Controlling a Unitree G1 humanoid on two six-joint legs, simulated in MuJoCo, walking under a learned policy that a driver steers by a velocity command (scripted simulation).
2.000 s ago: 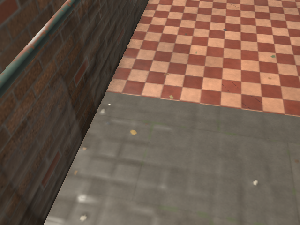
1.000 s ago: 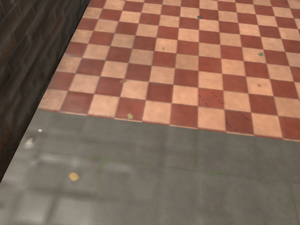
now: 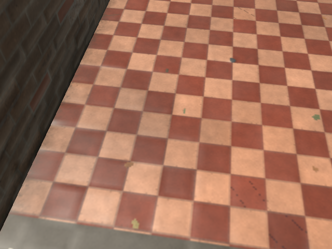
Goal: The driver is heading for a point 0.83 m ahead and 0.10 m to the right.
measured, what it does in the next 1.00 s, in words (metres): walks ahead: left foot, then right foot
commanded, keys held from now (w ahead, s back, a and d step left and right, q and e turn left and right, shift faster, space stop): no key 1.00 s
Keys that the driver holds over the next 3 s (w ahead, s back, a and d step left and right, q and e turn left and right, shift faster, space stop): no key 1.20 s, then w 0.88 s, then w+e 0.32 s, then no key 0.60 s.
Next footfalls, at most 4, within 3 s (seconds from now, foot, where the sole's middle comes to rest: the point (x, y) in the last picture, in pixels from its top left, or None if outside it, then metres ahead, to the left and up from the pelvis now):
0.02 left None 0.18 0.09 -0.77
0.44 right None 0.13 -0.11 -0.77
1.86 left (154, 246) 0.46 0.10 -0.77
2.40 right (200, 178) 0.77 -0.07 -0.77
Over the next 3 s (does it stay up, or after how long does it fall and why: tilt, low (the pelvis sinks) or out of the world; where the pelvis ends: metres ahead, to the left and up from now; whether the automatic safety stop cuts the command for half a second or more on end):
stays up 0.82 -0.02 0.01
